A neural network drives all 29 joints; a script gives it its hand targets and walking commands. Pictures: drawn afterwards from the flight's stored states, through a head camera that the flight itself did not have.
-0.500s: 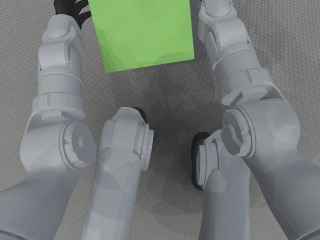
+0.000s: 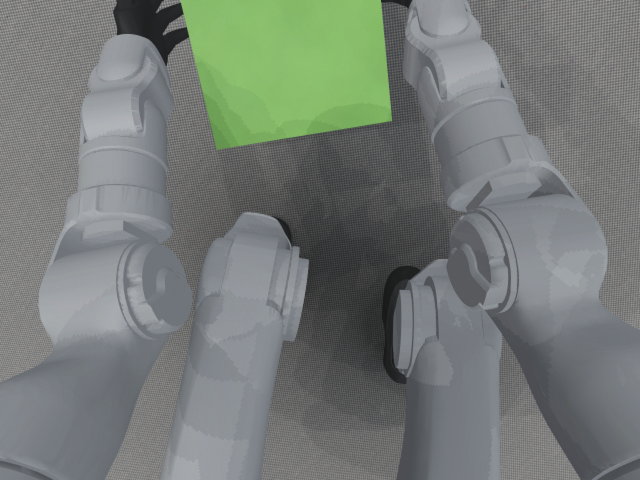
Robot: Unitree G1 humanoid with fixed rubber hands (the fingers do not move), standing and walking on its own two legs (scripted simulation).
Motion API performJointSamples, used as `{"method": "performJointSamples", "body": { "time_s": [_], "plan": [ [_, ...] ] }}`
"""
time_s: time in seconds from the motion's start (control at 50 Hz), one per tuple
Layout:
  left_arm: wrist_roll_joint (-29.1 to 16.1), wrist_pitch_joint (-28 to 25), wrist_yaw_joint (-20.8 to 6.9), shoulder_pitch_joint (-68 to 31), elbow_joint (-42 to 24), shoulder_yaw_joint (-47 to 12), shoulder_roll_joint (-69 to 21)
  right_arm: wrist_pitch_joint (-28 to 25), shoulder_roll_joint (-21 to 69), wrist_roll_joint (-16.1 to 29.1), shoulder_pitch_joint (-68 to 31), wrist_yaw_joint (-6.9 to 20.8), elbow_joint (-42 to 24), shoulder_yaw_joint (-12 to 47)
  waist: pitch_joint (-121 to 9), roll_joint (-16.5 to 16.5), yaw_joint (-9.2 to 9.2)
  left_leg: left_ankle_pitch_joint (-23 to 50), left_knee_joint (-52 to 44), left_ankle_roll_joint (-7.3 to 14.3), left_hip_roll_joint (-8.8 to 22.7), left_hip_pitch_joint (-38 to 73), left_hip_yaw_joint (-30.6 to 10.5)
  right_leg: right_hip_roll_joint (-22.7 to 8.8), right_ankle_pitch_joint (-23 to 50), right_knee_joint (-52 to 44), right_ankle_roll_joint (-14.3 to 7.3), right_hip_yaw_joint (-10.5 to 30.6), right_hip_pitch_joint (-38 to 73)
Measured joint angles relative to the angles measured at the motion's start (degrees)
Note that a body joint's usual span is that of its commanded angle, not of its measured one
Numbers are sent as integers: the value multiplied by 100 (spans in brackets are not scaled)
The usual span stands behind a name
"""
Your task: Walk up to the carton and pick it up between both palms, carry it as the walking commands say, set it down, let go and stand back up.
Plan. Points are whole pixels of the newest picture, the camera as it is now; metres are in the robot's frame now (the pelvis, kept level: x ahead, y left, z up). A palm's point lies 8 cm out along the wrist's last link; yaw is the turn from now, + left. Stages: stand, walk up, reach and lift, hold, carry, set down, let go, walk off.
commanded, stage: set down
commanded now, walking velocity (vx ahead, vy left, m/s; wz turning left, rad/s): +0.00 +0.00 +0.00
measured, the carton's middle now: (289, 9) +0.54 +0.16 -0.26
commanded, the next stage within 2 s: none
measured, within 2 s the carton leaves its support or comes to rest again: rests again in 0.64 s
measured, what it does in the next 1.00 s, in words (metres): stands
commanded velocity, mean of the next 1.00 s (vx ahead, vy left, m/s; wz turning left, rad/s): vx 0.00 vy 0.00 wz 0.00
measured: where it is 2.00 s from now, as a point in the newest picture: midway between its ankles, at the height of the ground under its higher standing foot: (331, 319)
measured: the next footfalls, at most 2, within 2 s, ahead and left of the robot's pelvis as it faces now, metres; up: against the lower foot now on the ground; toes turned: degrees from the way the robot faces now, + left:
none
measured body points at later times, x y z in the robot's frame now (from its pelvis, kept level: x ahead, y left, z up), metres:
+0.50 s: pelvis +0.00 +0.00 +0.00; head +0.37 +0.04 +0.25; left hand +0.48 +0.28 -0.18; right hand +0.57 +0.02 -0.18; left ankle +0.13 +0.14 -0.35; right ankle +0.09 -0.12 -0.35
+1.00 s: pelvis +0.00 +0.01 +0.01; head +0.37 +0.04 +0.25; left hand +0.46 +0.32 -0.18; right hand +0.57 -0.01 -0.19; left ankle +0.13 +0.14 -0.35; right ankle +0.09 -0.12 -0.35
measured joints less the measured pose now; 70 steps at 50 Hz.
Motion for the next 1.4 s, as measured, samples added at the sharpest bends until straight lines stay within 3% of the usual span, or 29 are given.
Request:
{"method": "performJointSamples", "body": {
  "time_s": [0.42,0.62,0.82,0.98,1.18,1.4],
  "plan": [
    [120,-124,-101,-14,98,152,-14,-82,-2,-102,41,149,-17,-99,2,35,5,-73,74,-9,-10,-3,2,-11,-84,80,-7,-3,6],
    [35,-490,-59,-90,489,214,40,-258,-81,44,100,192,35,103,9,104,-36,-64,84,-15,-39,-4,9,-41,-105,102,11,3,21],
    [-589,-1172,282,-220,1382,-264,515,-500,-489,616,235,170,-29,908,96,240,-93,21,-45,24,-79,18,54,-100,-69,-9,60,50,74],
    [-1271,-1296,284,-171,1629,-801,900,-495,-885,982,191,236,103,1253,79,324,-88,128,-154,114,-89,-17,132,-131,-1,-118,129,127,76],
    [-1438,-1224,393,-164,1340,-907,799,-452,-868,949,186,205,-193,1197,-75,416,-137,232,-239,185,-154,-67,176,-216,30,-200,189,165,90],
    [-1513,-866,531,184,411,-1072,738,-171,-782,882,579,47,-864,873,-369,287,-166,334,-696,100,-380,229,6,-491,14,-642,36,-18,475]
  ]
}}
